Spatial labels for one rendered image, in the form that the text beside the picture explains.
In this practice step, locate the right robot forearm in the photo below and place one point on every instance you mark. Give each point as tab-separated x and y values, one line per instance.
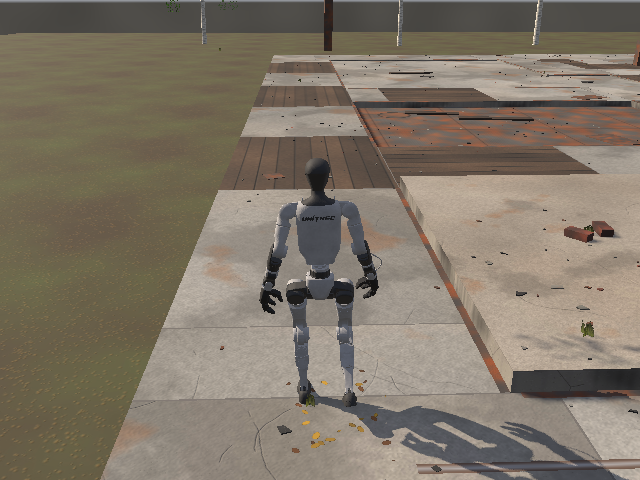
367	263

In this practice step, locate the robot right upper arm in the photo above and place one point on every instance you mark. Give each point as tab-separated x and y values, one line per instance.
350	211

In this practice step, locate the right robot hand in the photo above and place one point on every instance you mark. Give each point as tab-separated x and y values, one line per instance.
364	283

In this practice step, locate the left robot forearm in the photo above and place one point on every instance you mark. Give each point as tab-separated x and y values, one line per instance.
271	272

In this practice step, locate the robot left upper arm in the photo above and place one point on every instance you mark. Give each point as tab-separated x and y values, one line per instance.
287	211

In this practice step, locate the robot left foot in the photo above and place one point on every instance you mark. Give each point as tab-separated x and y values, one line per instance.
303	394

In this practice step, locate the left robot hand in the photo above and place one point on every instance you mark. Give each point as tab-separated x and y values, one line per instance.
265	299

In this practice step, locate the robot torso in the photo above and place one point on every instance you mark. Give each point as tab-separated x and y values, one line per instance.
319	239

